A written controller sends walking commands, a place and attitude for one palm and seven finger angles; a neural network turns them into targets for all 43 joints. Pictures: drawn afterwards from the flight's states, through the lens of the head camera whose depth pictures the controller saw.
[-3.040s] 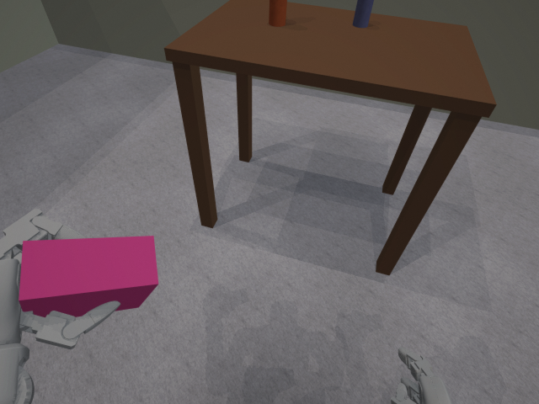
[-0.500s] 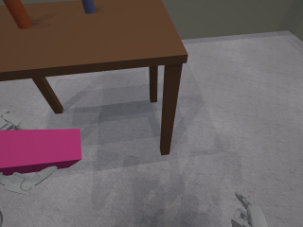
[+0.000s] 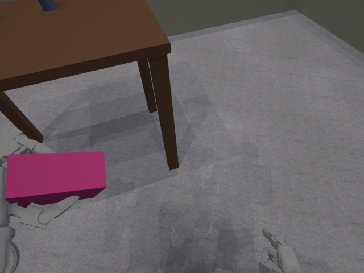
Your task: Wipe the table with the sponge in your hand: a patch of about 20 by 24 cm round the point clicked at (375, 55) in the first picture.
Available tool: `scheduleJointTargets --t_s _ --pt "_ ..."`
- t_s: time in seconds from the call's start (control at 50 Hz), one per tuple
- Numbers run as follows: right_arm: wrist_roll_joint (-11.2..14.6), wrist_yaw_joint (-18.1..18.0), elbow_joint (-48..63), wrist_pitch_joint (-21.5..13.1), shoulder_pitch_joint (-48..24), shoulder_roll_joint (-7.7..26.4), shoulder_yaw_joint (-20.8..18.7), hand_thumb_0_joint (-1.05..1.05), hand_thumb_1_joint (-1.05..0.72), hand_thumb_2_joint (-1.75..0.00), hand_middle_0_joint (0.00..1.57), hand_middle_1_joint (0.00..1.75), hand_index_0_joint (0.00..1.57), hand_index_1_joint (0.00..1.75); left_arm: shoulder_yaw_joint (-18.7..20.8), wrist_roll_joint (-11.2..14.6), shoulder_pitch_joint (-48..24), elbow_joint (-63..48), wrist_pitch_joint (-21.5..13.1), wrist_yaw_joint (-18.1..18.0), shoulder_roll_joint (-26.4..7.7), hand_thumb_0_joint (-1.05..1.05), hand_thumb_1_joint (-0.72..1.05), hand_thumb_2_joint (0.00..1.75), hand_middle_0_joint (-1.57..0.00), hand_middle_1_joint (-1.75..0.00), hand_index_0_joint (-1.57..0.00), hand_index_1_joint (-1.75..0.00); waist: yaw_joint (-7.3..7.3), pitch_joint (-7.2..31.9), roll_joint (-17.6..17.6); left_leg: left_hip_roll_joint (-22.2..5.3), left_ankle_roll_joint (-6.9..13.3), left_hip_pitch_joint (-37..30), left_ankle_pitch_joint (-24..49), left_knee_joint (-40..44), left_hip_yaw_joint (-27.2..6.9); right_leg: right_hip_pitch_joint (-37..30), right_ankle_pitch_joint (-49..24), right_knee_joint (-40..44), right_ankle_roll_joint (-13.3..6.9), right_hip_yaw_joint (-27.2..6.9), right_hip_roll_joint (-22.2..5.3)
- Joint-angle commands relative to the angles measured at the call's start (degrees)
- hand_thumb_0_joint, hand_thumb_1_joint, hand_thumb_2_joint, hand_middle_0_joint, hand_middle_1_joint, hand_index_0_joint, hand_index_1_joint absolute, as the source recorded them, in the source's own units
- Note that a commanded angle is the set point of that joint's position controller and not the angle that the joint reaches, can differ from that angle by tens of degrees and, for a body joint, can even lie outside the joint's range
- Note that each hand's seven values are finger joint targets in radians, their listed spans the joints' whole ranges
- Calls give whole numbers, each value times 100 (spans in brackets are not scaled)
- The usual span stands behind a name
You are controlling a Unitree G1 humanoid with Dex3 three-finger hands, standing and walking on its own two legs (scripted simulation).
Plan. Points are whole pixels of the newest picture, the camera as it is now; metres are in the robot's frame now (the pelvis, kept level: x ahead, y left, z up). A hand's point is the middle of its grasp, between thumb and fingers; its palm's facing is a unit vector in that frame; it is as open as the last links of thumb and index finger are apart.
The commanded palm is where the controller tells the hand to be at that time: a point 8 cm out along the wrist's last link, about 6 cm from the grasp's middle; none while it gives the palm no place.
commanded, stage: take the last steps up to it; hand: left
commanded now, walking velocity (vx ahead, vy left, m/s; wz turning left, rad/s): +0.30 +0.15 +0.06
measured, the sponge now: (72, 179) +0.24 +0.19 +0.15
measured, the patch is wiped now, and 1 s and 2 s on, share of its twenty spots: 0.00 0.00 0.00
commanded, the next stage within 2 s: come to a stop and stand still in 2.00 s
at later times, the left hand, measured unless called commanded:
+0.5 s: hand (49, 193) +0.21 +0.20 +0.17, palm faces +0.45 -0.77 -0.46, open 9.7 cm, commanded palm +0.15 +0.25 +0.19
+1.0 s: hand (52, 130) +0.32 +0.25 +0.17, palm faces +0.44 -0.80 -0.42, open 9.7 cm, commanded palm +0.25 +0.28 +0.19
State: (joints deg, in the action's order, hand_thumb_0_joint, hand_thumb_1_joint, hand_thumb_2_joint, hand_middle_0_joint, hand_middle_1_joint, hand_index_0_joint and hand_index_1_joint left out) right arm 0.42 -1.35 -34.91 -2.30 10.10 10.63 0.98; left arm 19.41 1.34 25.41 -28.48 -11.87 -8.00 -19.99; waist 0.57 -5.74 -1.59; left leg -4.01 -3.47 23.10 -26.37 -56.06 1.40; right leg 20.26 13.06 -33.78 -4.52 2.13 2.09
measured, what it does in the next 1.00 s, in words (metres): walks ahead: left foot, then left foot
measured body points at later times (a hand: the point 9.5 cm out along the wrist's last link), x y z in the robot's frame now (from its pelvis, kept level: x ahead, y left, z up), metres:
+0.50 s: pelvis +0.00 -0.04 -0.01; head +0.01 -0.07 +0.44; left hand +0.18 +0.24 +0.20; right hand +0.16 -0.25 -0.12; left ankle -0.03 +0.10 -0.70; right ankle +0.02 -0.12 -0.73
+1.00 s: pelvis +0.10 +0.00 +0.00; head +0.13 +0.00 +0.45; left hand +0.29 +0.29 +0.20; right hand +0.28 -0.24 -0.09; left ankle +0.11 +0.12 -0.73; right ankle +0.03 -0.10 -0.68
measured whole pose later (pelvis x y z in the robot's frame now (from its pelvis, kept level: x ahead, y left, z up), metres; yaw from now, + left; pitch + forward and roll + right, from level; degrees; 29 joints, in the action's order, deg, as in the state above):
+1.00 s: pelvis +0.10 +0.00 +0.00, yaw +2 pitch +0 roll +3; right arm 0.4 -3.1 -34.2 -4.5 10.1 10.9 -2.2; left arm 21.1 0.9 23.6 -26.6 -13.8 -9.8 -22.1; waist 0.4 -3.1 3.2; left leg -1.8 1.1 15.8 -16.4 -32.5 10.4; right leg 20.7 31.5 -59.5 0.5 2.8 -4.5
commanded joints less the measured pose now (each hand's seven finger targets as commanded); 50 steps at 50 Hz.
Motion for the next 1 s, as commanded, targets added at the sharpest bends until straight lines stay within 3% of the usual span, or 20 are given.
scheduleJointTargets --t_s 0.0,0.08,0.14,0.2,0.22,0.28,0.38,0.4,0.42,0.44,0.46,0.52,0.58,0.78,0.84,0.86,0.88,0.9,0.92,0.98 --pt "-39 -135 996 -249 -444 493 -235 0 -90 -90 20 30 20 30 1232 104 427 -1364 -491 -221 -1292 0 10 130 -120 -160 -120 -160 -96 1646 759 158 149 -19 157 601 -5 -1218 -1034 1540 -440 -1671 -1570" --pt "-34 -227 972 -271 -317 647 -307 0 -90 -90 20 30 20 30 1101 59 522 -1011 -441 -279 -1230 0 10 130 -120 -160 -120 -160 -91 1415 809 276 371 -429 8 1934 266 -926 1566 2053 -448 -1932 -1604" --pt "-24 -255 929 -329 -115 743 -374 0 -90 -90 20 30 20 30 838 35 373 -1005 -457 -242 -1067 0 10 130 -120 -160 -120 -160 43 1235 324 229 551 -1373 209 3370 273 -426 2242 1716 -175 -1653 -1363" --pt "-68 -280 881 -457 -111 898 -395 0 -90 -90 20 30 20 30 774 -53 -92 -1178 -607 -230 -1089 0 10 130 -120 -160 -120 -160 50 670 -1623 -1541 1547 -1464 -904 4653 -2316 973 1644 -1265 447 31 -77" --pt "-67 -275 829 -531 -170 818 -399 0 -90 -90 20 30 20 30 771 -114 -66 -909 -567 -193 -1104 0 10 130 -120 -160 -120 -160 91 375 -1331 -1629 1738 -816 -1065 4782 -2372 1001 1433 -2243 490 -27 -186" --pt "-41 -237 635 -648 -125 864 -479 0 -90 -90 20 30 20 30 539 -179 -113 -635 -551 -133 -858 0 10 130 -120 -160 -120 -160 -19 171 -1018 -1115 1560 -568 -575 4434 -1353 932 1195 -2157 553 210 -406" --pt "-84 -285 504 -753 -144 877 -398 0 -90 -90 20 30 20 30 416 -173 -729 -785 -522 -143 -914 0 10 130 -120 -160 -120 -160 -57 547 -962 -714 1103 -375 509 3271 -516 -966 926 487 567 723 -290" --pt "-76 -279 494 -739 -167 828 -404 0 -90 -90 20 30 20 30 440 -196 -810 -719 -529 -154 -942 0 10 130 -120 -160 -120 -160 -85 710 -451 -506 949 138 501 2451 -263 -1730 699 1006 407 289 -578" --pt "-65 -253 520 -695 -203 708 -428 0 -90 -90 20 30 20 30 620 -226 -832 -613 -535 -174 -1190 0 10 130 -120 -160 -120 -160 -100 859 1024 81 681 1150 156 793 289 -2349 1004 1588 -128 -1709 -1734" --pt "-57 -202 595 -696 -349 768 -446 0 -90 -90 20 30 20 30 814 -145 -869 -494 -515 -198 -1364 0 10 130 -120 -160 -120 -160 -151 902 1831 395 473 1936 -339 -740 32 -2323 1093 2072 -584 -3594 -2846" --pt "-66 -153 535 -669 -330 860 -547 0 -90 -90 20 30 20 30 716 -79 -1082 -626 -574 -143 -1258 0 10 130 -120 -160 -120 -160 -94 695 1397 163 362 1688 3 -1293 -529 -1549 2033 2419 -579 -3685 -2894" --pt "-60 -112 465 -468 -379 657 -385 0 -90 -90 20 30 20 30 880 -27 -394 -707 -738 -24 -1283 0 10 130 -120 -160 -120 -160 -51 420 515 -150 202 1572 1002 -1536 -394 -1009 439 2121 -462 -1735 -2312" --pt "-74 -127 546 -384 -374 625 -388 0 -90 -90 20 30 20 30 981 -28 -120 -691 -793 -44 -1239 0 10 130 -120 -160 -120 -160 -24 769 659 -220 187 1342 1246 -557 -113 -1306 -827 1883 -376 -898 -2085" --pt "-52 -152 940 -494 -279 605 -438 0 -90 -90 20 30 20 30 724 -18 -220 -941 -550 -277 -1032 0 10 130 -120 -160 -120 -160 -207 991 1274 133 377 142 1069 2124 807 -1809 -1351 1405 -369 -815 -2014" --pt "-48 -204 921 -468 -223 673 -479 0 -90 -90 20 30 20 30 693 -43 -485 -1103 -539 -316 -1058 0 10 130 -120 -160 -120 -160 -90 1014 752 228 430 -994 1462 2989 957 -1301 -1192 724 -134 -526 -1767" --pt "-30 -224 917 -474 -114 740 -520 0 -90 -90 20 30 20 30 653 -36 -630 -1315 -583 -313 -1051 0 10 130 -120 -160 -120 -160 35 1225 277 152 536 -1709 1601 3294 816 -983 -1452 -188 31 -247 -1536" --pt "-8 -224 964 -481 -127 876 -577 0 -90 -90 20 30 20 30 694 -5 -630 -1438 -615 -306 -1062 0 10 130 -120 -160 -120 -160 76 1446 -821 -634 937 -2555 2239 3432 -263 -40 -817 -1435 323 138 -985" --pt "19 -176 1006 -502 -89 834 -565 0 -90 -90 20 30 20 30 729 3 -581 -1536 -678 -302 -1073 0 10 130 -120 -160 -120 -160 -4 1585 -1553 -1599 1509 -3236 3615 3458 -1630 1088 1827 -2560 516 396 -488" --pt "-16 -193 902 -530 -76 742 -513 0 -90 -90 20 30 20 30 847 -7 -273 -1112 -664 -279 -1246 0 10 130 -120 -160 -120 -160 20 1515 -1502 -1928 1891 -2982 3306 3709 -2228 1541 2380 -3406 495 111 -477" --pt "40 -168 717 -629 -194 689 -526 0 -90 -90 20 30 20 30 859 33 -150 -1535 -637 -208 -1199 0 10 130 -120 -160 -120 -160 -19 938 -926 -1711 1950 -2361 2492 3769 -1546 2115 1842 -3442 570 -136 -882"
